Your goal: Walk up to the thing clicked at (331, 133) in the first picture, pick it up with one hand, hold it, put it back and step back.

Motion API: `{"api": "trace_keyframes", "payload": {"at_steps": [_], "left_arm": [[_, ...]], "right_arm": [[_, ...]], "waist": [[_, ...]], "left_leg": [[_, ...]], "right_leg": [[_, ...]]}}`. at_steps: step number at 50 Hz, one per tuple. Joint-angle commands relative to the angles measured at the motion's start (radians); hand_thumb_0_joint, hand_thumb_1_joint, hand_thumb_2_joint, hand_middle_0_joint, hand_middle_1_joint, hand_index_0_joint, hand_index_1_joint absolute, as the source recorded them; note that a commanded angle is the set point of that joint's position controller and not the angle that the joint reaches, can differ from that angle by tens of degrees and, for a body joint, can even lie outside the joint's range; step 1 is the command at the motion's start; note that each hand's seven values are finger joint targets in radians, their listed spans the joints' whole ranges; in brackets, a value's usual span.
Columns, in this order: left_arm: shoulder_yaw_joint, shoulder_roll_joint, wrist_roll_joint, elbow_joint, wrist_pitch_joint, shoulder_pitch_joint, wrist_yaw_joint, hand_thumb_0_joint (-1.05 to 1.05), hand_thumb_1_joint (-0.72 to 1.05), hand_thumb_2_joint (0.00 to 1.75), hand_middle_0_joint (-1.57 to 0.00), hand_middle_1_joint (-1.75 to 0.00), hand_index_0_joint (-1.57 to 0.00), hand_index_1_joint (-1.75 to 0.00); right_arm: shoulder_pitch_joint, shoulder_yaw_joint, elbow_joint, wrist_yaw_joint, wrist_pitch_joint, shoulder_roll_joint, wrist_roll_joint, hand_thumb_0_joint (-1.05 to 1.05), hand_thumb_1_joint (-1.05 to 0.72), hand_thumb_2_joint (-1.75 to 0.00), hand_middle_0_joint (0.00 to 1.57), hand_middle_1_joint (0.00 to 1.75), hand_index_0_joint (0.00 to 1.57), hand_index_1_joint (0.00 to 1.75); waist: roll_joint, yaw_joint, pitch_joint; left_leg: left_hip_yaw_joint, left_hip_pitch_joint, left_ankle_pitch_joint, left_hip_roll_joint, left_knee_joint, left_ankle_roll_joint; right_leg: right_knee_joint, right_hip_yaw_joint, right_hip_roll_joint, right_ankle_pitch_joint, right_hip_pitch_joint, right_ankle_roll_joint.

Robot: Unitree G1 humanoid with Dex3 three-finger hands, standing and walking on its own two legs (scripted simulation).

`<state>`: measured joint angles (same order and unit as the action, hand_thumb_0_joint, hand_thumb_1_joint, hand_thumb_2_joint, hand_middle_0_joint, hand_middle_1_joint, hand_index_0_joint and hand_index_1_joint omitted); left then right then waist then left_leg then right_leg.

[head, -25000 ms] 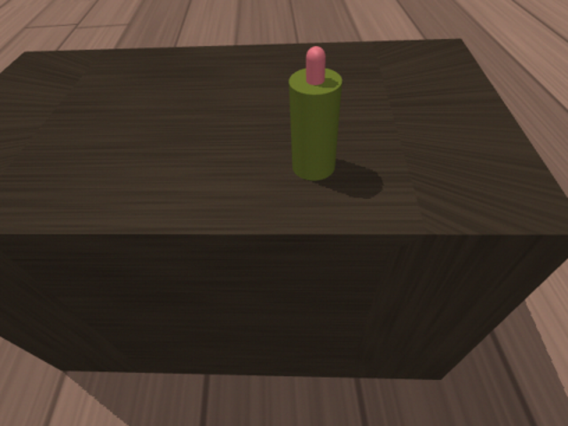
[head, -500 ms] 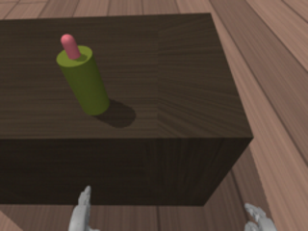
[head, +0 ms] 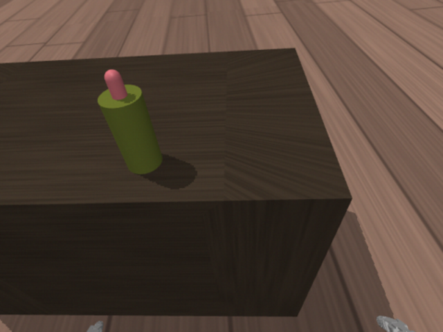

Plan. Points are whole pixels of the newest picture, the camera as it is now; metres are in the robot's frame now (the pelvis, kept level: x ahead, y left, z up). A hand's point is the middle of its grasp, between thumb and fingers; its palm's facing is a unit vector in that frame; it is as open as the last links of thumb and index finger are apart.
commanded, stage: home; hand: left
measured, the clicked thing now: (130, 122) +0.48 +0.23 +0.15
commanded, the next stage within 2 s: stand in 1.42 s
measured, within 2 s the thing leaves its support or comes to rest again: neither
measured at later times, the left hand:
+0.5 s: hand out of the picture +0.01 +0.26 -0.14, palm faces -0.05 -0.93 -0.38, open 17.5 cm
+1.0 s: hand out of the picture +0.07 +0.26 -0.14, palm faces -0.03 -0.93 -0.36, open 17.4 cm
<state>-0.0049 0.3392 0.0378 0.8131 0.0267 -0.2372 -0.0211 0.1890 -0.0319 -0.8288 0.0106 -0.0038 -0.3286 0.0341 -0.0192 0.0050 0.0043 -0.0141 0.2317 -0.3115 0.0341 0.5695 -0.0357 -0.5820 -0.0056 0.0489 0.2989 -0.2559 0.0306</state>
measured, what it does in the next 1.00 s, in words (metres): stands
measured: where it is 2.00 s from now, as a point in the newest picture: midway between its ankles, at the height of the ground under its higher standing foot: outside the picture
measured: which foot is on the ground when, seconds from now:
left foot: down 0.00-1.00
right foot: down 0.00-1.00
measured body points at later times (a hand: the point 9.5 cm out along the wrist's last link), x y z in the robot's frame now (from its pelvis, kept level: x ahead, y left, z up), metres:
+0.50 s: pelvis -0.03 -0.01 +0.01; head -0.04 -0.01 +0.46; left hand +0.01 +0.31 -0.11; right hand +0.01 -0.31 -0.13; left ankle +0.00 +0.14 -0.73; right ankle +0.01 -0.14 -0.73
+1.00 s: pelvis +0.00 +0.00 +0.01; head +0.01 -0.01 +0.46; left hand +0.07 +0.30 -0.11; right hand +0.08 -0.30 -0.12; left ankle +0.00 +0.14 -0.73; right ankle +0.01 -0.14 -0.73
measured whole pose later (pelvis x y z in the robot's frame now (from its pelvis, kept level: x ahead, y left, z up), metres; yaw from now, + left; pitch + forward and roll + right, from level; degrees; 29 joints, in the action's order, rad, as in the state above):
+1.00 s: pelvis +0.00 +0.00 +0.01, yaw +0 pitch -2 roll +0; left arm -0.02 0.35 0.01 1.13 0.01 -0.10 0.01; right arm 0.13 0.02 -1.09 0.01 0.00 -0.37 0.01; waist -0.02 0.01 -0.04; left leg -0.02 0.14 -0.21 0.04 0.38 -0.04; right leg -0.38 -0.02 0.04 0.19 -0.15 0.03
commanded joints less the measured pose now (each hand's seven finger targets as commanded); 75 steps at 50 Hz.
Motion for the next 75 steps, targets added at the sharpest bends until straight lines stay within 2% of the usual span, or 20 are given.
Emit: {"api": "trace_keyframes", "payload": {"at_steps": [1, 10, 14, 17, 19, 21, 23, 26, 32, 34, 37, 39, 42, 44, 55, 61, 64, 66, 73, 75], "left_arm": [[0.037, 0.188, -0.003, -0.030, 0.039, 0.086, -0.006, 0.00, -0.56, 0.05, -0.05, -0.05, -0.05, -0.05], [0.023, 0.252, -0.015, 0.132, 0.020, 0.088, 0.002, 0.00, -0.57, 0.05, -0.05, -0.05, -0.05, -0.05], [0.020, 0.277, -0.015, 0.176, 0.017, 0.092, 0.005, 0.00, -0.58, 0.04, -0.05, -0.05, -0.05, -0.05], [0.023, 0.281, -0.014, 0.196, 0.009, 0.090, 0.007, 0.00, -0.60, 0.03, -0.04, -0.04, -0.04, -0.04], [0.025, 0.275, -0.018, 0.207, 0.007, 0.085, 0.010, 0.00, -0.58, 0.04, -0.05, -0.05, -0.04, -0.05], [0.029, 0.271, -0.019, 0.221, 0.004, 0.069, 0.011, 0.00, -0.59, 0.03, -0.05, -0.05, -0.04, -0.05], [0.027, 0.261, -0.021, 0.230, 0.007, 0.062, 0.012, 0.00, -0.58, 0.04, -0.05, -0.05, -0.05, -0.05], [0.030, 0.270, -0.019, 0.231, 0.010, 0.085, 0.011, 0.00, -0.57, 0.05, -0.05, -0.05, -0.05, -0.05], [0.030, 0.263, -0.022, 0.239, 0.007, 0.104, 0.010, 0.00, -0.56, 0.05, -0.05, -0.05, -0.05, -0.05], [0.032, 0.258, -0.025, 0.243, 0.009, 0.111, 0.010, 0.00, -0.55, 0.05, -0.05, -0.05, -0.05, -0.05], [0.029, 0.245, -0.030, 0.255, 0.011, 0.101, 0.010, 0.00, -0.55, 0.05, -0.05, -0.05, -0.05, -0.05], [0.028, 0.244, -0.030, 0.255, 0.011, 0.114, 0.009, 0.00, -0.55, 0.05, -0.05, -0.05, -0.05, -0.05], [0.026, 0.237, -0.030, 0.262, 0.004, 0.123, 0.010, 0.00, -0.56, 0.05, -0.05, -0.05, -0.05, -0.05], [0.026, 0.239, -0.030, 0.262, 0.002, 0.130, 0.010, 0.00, -0.55, 0.05, -0.05, -0.05, -0.05, -0.05], [0.032, 0.235, -0.028, 0.268, 0.000, 0.164, 0.009, 0.00, -0.56, 0.05, -0.05, -0.05, -0.05, -0.05], [0.032, 0.230, -0.027, 0.267, -0.001, 0.164, 0.010, 0.00, -0.56, 0.05, -0.05, -0.05, -0.05, -0.05], [0.036, 0.236, -0.026, 0.266, 0.000, 0.177, 0.009, 0.00, -0.56, 0.05, -0.05, -0.05, -0.05, -0.05], [0.035, 0.235, -0.025, 0.264, 0.004, 0.170, 0.008, 0.00, -0.57, 0.04, -0.05, -0.05, -0.05, -0.05], [0.037, 0.236, -0.028, 0.268, 0.000, 0.164, 0.010, 0.00, -0.57, 0.04, -0.05, -0.05, -0.05, -0.05], [0.039, 0.237, -0.026, 0.265, 0.001, 0.162, 0.011, 0.00, -0.56, 0.05, -0.05, -0.05, -0.05, -0.05]], "right_arm": [[-0.056, -0.044, 0.033, 0.001, 0.024, -0.175, -0.003, 0.00, -0.90, -0.90, 0.20, 0.30, 0.20, 0.30], [-0.062, -0.022, -0.102, 0.005, 0.018, -0.225, -0.008, 0.00, -0.90, -0.90, 0.20, 0.30, 0.20, 0.30], [-0.041, -0.016, -0.144, 0.006, 0.014, -0.235, -0.013, 0.00, -0.90, -0.90, 0.20, 0.30, 0.20, 0.30], [-0.021, -0.016, -0.165, 0.007, 0.009, -0.247, -0.011, 0.00, -0.90, -0.90, 0.20, 0.30, 0.20, 0.30], [-0.023, -0.015, -0.168, 0.006, 0.013, -0.246, -0.007, 0.00, -0.90, -0.90, 0.20, 0.30, 0.20, 0.30], [-0.033, -0.016, -0.172, 0.004, 0.014, -0.253, -0.007, 0.00, -0.90, -0.90, 0.20, 0.30, 0.20, 0.30], [-0.040, -0.014, -0.173, 0.001, 0.017, -0.248, -0.009, 0.00, -0.90, -0.90, 0.20, 0.30, 0.20, 0.30], [-0.024, -0.013, -0.180, 0.000, 0.019, -0.238, -0.012, 0.00, -0.90, -0.90, 0.20, 0.30, 0.20, 0.30], [-0.020, -0.011, -0.189, -0.002, 0.016, -0.235, -0.016, 0.00, -0.90, -0.90, 0.20, 0.30, 0.20, 0.30], [-0.008, -0.007, -0.194, -0.002, 0.018, -0.233, -0.016, 0.00, -0.90, -0.90, 0.20, 0.30, 0.20, 0.30], [-0.033, -0.003, -0.190, -0.008, 0.027, -0.242, -0.019, 0.00, -0.90, -0.90, 0.20, 0.30, 0.20, 0.30], [-0.033, 0.000, -0.193, -0.012, 0.030, -0.245, -0.022, 0.00, -0.90, -0.90, 0.20, 0.30, 0.20, 0.30], [-0.044, 0.006, -0.201, -0.016, 0.030, -0.248, -0.024, 0.00, -0.90, -0.90, 0.20, 0.30, 0.20, 0.30], [-0.056, 0.005, -0.204, -0.017, 0.029, -0.251, -0.023, 0.00, -0.90, -0.90, 0.20, 0.30, 0.20, 0.30], [-0.078, 0.006, -0.214, -0.021, 0.029, -0.246, -0.023, 0.00, -0.90, -0.90, 0.20, 0.30, 0.20, 0.30], [-0.100, 0.002, -0.215, -0.018, 0.026, -0.249, -0.022, 0.00, -0.90, -0.90, 0.20, 0.30, 0.20, 0.30], [-0.098, -0.001, -0.216, -0.018, 0.026, -0.244, -0.022, 0.00, -0.90, -0.90, 0.20, 0.30, 0.20, 0.30], [-0.099, -0.004, -0.216, -0.018, 0.025, -0.249, -0.023, 0.00, -0.90, -0.90, 0.20, 0.30, 0.20, 0.30], [-0.093, 0.001, -0.225, -0.016, 0.022, -0.244, -0.023, 0.00, -0.90, -0.90, 0.20, 0.30, 0.20, 0.30], [-0.091, 0.002, -0.224, -0.016, 0.025, -0.245, -0.022, 0.00, -0.90, -0.90, 0.20, 0.30, 0.20, 0.30]], "waist": [[0.028, -0.015, -0.013], [0.008, 0.001, -0.004], [0.042, -0.004, -0.047], [0.016, -0.003, -0.107], [0.015, 0.001, -0.064], [-0.015, 0.015, -0.079], [-0.006, 0.016, -0.058], [0.027, 0.003, -0.033], [0.050, -0.001, -0.051], [0.034, -0.005, -0.035], [0.009, 0.005, 0.022], [0.014, 0.001, 0.032], [-0.005, 0.001, 0.027], [-0.005, 0.003, 0.026], [0.010, -0.001, 0.042], [0.007, 0.003, 0.007], [0.024, -0.003, 0.010], [0.023, -0.003, 0.032], [0.009, -0.001, 0.008], [0.013, 0.000, 0.028]], "left_leg": [[-0.054, -0.021, 0.127, 0.055, -0.143, 0.058], [-0.087, -0.023, 0.040, 0.070, -0.247, 0.060], [-0.075, -0.046, 0.001, 0.054, -0.241, 0.058], [-0.089, 0.018, -0.126, 0.055, -0.273, 0.060], [-0.100, 0.027, -0.110, 0.069, -0.286, 0.065], [-0.112, 0.072, -0.180, 0.069, -0.315, 0.063], [-0.107, 0.045, -0.115, 0.071, -0.292, 0.065], [-0.091, 0.000, -0.044, 0.061, -0.259, 0.061], [-0.081, -0.014, 0.000, 0.059, -0.242, 0.061], [-0.080, -0.015, 0.051, 0.065, -0.244, 0.062], [-0.084, -0.038, 0.186, 0.081, -0.248, 0.058], [-0.082, -0.059, 0.248, 0.087, -0.245, 0.053], [-0.082, -0.069, 0.283, 0.093, -0.250, 0.051], [-0.079, -0.079, 0.263, 0.089, -0.256, 0.046], [-0.064, -0.109, 0.357, 0.095, -0.256, 0.042], [-0.065, -0.103, 0.253, 0.089, -0.275, 0.040], [-0.069, -0.103, 0.249, 0.090, -0.278, 0.040], [-0.068, -0.124, 0.281, 0.095, -0.265, 0.044], [-0.070, -0.093, 0.212, 0.088, -0.289, 0.044], [-0.068, -0.101, 0.255, 0.092, -0.286, 0.043]], "right_leg": [[0.171, 0.055, 0.060, -0.106, -0.025, -0.068], [0.232, 0.069, 0.062, -0.034, 0.060, -0.060], [0.300, 0.104, 0.074, 0.095, -0.009, -0.059], [0.308, 0.102, 0.061, 0.181, -0.039, -0.054], [0.280, 0.095, 0.058, 0.117, 0.015, -0.059], [0.262, 0.086, 0.045, 0.121, 0.033, -0.055], [0.268, 0.094, 0.055, 0.071, 0.046, -0.057], [0.294, 0.112, 0.069, 0.093, 0.024, -0.059], [0.315, 0.118, 0.074, 0.095, 0.004, -0.058], [0.300, 0.112, 0.073, 0.020, 0.044, -0.055], [0.252, 0.086, 0.074, -0.199, 0.127, -0.054], [0.243, 0.080, 0.075, -0.265, 0.138, -0.052], [0.235, 0.070, 0.076, -0.287, 0.148, -0.047], [0.247, 0.064, 0.072, -0.256, 0.138, -0.044], [0.248, 0.054, 0.082, -0.353, 0.184, -0.040], [0.283, 0.054, 0.078, -0.253, 0.150, -0.037], [0.283, 0.053, 0.079, -0.241, 0.154, -0.040], [0.281, 0.056, 0.085, -0.282, 0.160, -0.042], [0.289, 0.056, 0.080, -0.218, 0.159, -0.043], [0.279, 0.055, 0.083, -0.254, 0.174, -0.044]]}}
